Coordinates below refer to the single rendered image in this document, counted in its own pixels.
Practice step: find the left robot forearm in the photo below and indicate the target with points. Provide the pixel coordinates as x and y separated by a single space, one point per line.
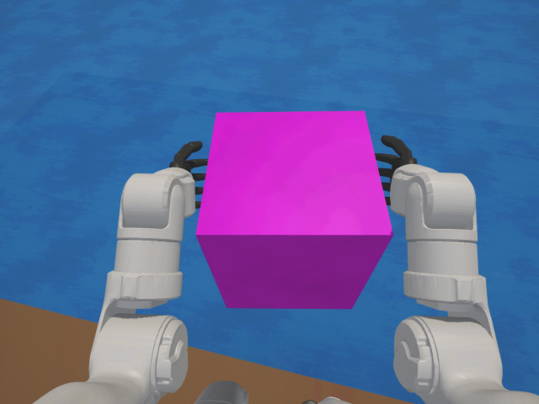
150 228

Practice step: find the robot left upper arm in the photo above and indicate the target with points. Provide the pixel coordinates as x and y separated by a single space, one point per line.
137 359

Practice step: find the robot right upper arm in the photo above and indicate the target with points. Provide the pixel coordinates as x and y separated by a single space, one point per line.
451 360

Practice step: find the left robot thigh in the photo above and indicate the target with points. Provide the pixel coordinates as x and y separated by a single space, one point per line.
223 392

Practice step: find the carton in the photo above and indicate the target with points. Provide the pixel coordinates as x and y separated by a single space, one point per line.
293 214

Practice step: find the right robot forearm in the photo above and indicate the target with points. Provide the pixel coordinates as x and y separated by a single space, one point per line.
441 222

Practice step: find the robot left hand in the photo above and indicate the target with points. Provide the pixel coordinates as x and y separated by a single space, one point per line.
179 161

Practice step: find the robot right hand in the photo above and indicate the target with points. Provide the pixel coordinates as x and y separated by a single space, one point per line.
405 158

